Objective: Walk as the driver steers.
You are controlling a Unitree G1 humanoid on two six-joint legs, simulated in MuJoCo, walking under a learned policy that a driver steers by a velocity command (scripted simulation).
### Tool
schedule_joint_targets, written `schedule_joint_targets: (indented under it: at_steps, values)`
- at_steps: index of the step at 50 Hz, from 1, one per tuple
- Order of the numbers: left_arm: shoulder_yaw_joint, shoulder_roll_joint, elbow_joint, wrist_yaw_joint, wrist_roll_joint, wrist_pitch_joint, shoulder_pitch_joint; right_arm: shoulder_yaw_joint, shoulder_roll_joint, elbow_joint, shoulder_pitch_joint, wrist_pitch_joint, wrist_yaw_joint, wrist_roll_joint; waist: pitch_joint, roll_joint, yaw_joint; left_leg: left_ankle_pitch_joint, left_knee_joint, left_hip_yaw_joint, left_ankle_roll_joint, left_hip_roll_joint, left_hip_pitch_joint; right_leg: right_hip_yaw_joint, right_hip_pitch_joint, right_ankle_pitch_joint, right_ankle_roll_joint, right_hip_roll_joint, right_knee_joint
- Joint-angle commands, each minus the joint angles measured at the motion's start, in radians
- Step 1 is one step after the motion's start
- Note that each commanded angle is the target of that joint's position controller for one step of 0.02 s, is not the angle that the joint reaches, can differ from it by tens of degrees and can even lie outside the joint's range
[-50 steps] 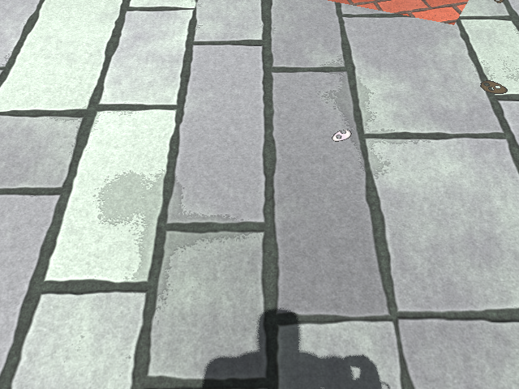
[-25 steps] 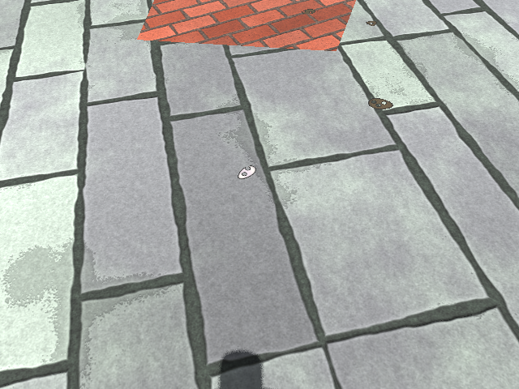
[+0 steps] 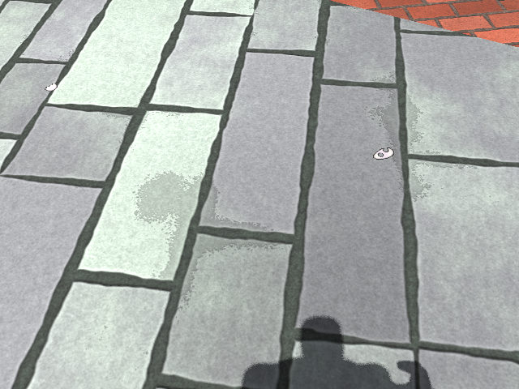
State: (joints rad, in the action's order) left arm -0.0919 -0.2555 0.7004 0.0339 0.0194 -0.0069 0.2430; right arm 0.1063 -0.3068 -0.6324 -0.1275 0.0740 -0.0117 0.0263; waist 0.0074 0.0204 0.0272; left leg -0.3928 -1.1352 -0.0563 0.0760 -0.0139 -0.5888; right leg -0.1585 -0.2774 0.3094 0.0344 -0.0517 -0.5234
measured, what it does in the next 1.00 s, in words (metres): steps on the spot: left foot, then right foot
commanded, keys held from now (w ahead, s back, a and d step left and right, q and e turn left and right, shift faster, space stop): q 0.16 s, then e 0.84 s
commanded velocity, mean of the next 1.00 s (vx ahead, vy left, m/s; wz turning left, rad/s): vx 0.00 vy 0.00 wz -0.14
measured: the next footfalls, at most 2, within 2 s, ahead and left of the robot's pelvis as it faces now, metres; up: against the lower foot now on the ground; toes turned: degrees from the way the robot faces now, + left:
left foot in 0.20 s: +0.04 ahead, +0.15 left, +0.00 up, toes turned +9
right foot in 0.66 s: +0.03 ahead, -0.08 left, +0.00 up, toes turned -5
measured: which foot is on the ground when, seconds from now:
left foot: up 0.00-0.18, down 0.20-0.68, up 0.70-1.00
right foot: down 0.00-0.20, up 0.22-0.64, down 0.66-1.00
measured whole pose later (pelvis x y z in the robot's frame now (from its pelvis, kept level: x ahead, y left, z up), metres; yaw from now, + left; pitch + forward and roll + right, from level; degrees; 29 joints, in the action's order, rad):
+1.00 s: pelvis +0.02 +0.00 +0.01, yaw -13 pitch +3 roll +3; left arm -0.07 -0.31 0.64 0.03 -0.01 -0.04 0.19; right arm 0.10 -0.30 -0.72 -0.07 0.02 -0.02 0.00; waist -0.05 0.02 0.01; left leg -0.30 -0.89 -0.10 0.11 0.00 -0.52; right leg 0.12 -0.25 0.25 0.07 0.07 -0.47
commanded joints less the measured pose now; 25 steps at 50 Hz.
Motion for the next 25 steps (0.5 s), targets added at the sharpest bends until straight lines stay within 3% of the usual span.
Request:
schedule_joint_targets:
  at_steps: [1,3,6,8,9,10,11,12,13,14,15,18,25]
  values:
    - [-0.042,-0.174,-0.069,0.017,-0.001,0.001,-0.034,-0.010,-0.012,0.097,0.072,-0.008,0.021,0.005,0.053,-0.152,0.007,0.032,0.150,0.044,0.018,0.042,-0.043,0.147,0.151,-0.422,0.162,-0.227,0.161]
    - [-0.052,-0.208,-0.063,0.012,-0.007,-0.004,-0.023,-0.016,-0.007,0.115,0.098,-0.013,0.032,0.004,0.069,-0.175,0.021,-0.027,0.268,0.085,0.000,0.041,0.037,0.120,0.146,-0.415,0.164,-0.251,0.155]
    - [-0.059,-0.227,-0.055,0.001,-0.023,-0.003,-0.021,0.000,-0.050,0.117,0.087,-0.010,0.039,0.004,0.083,-0.197,0.022,0.024,0.408,0.126,-0.038,0.025,0.126,0.118,0.156,-0.401,0.151,-0.292,0.125]
    - [-0.056,-0.215,-0.049,-0.004,-0.041,-0.007,-0.044,0.011,-0.052,0.099,0.030,-0.007,0.039,0.001,0.089,-0.187,-0.017,0.128,0.591,0.162,-0.084,-0.006,0.253,0.071,0.128,-0.357,0.096,-0.282,0.047]
    - [-0.044,-0.181,-0.027,-0.010,-0.037,-0.006,0.004,0.020,-0.073,0.084,-0.012,-0.009,0.030,-0.003,0.098,-0.132,-0.023,0.221,0.696,0.127,-0.117,-0.020,0.402,0.034,0.046,-0.312,0.044,-0.246,-0.038]
    - [-0.021,-0.125,-0.043,-0.019,-0.005,0.000,0.001,0.040,-0.147,0.089,-0.060,-0.019,0.017,-0.009,0.139,0.060,-0.034,0.598,0.725,-0.098,-0.172,0.132,0.628,-0.044,-0.156,-0.128,-0.047,-0.158,-0.273]
    - [0.012,-0.070,-0.108,-0.023,0.016,0.009,-0.059,0.034,-0.196,0.099,-0.055,-0.034,0.012,-0.050,0.173,0.293,-0.036,0.848,0.730,-0.420,-0.384,0.398,0.671,0.018,-0.387,0.351,-0.121,-0.044,-0.492]
    - [-0.006,-0.136,-0.089,-0.025,-0.013,0.008,-0.102,0.005,-0.106,0.077,-0.093,-0.052,0.017,-0.071,0.230,0.152,-0.085,0.843,0.734,-0.367,-0.454,0.419,0.612,0.165,-0.362,0.377,-0.128,-0.054,-0.613]
    - [-0.008,-0.143,-0.067,-0.029,-0.031,-0.001,-0.083,-0.019,-0.052,0.048,-0.051,-0.068,0.022,-0.066,0.188,0.123,-0.050,0.798,0.735,-0.255,-0.410,0.358,0.564,0.202,-0.340,0.330,-0.123,-0.069,-0.608]
    - [-0.010,-0.136,-0.038,-0.025,-0.029,-0.009,-0.049,-0.024,-0.033,0.036,0.005,-0.076,0.025,-0.049,0.152,0.096,-0.015,0.718,0.736,-0.181,-0.349,0.294,0.532,0.210,-0.327,0.282,-0.120,-0.073,-0.557]
    - [-0.012,-0.144,-0.022,-0.016,-0.021,-0.018,-0.037,-0.027,-0.023,0.029,0.054,-0.079,0.023,-0.036,0.123,0.094,-0.002,0.710,0.744,-0.137,-0.315,0.271,0.485,0.219,-0.294,0.210,-0.123,-0.071,-0.516]
    - [-0.004,-0.112,0.016,-0.017,-0.028,-0.028,0.019,-0.028,-0.022,0.003,0.104,-0.086,0.011,-0.055,0.114,0.093,0.030,0.708,0.762,-0.011,-0.282,0.224,0.383,0.217,-0.126,0.077,-0.135,-0.035,-0.404]
    - [-0.002,-0.121,-0.052,-0.015,-0.036,-0.043,-0.077,0.004,-0.095,-0.033,0.042,-0.055,-0.019,-0.040,0.033,0.104,-0.042,0.521,0.776,-0.079,-0.331,0.331,0.452,0.167,-0.198,0.177,-0.107,-0.023,-0.342]
Velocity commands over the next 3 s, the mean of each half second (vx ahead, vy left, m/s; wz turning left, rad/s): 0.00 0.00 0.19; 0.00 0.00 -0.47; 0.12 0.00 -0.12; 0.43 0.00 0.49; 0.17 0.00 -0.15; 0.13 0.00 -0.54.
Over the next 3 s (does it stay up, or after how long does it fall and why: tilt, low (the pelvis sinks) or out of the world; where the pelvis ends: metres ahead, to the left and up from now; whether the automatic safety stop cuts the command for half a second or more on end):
stays up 0.58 0.10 0.01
